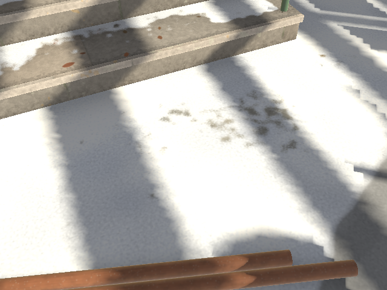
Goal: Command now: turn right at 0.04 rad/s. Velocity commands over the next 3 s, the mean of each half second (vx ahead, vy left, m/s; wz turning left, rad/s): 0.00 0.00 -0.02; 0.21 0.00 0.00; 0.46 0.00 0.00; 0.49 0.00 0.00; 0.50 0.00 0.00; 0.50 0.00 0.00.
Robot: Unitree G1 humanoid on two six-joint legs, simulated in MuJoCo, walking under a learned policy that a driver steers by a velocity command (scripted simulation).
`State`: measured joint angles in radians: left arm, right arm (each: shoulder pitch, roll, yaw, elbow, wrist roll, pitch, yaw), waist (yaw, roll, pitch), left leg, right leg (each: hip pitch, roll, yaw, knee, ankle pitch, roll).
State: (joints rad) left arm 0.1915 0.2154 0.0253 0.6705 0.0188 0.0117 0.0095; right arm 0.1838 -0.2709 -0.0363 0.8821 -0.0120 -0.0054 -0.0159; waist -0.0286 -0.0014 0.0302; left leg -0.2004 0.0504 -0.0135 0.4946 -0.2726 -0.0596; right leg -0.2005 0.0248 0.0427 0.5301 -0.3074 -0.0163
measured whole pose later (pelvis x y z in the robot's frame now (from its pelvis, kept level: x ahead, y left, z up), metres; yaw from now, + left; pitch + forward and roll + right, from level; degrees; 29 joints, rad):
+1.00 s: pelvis +0.08 +0.06 +0.01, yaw +1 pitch +0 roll -1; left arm 0.23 0.27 0.06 0.90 -0.03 -0.08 0.01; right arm 0.41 -0.21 -0.03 1.09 0.00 -0.11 0.02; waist -0.05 -0.03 0.00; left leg -0.07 -0.02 0.03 0.35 -0.29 0.05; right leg -0.48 -0.03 0.01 1.05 -0.27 -0.05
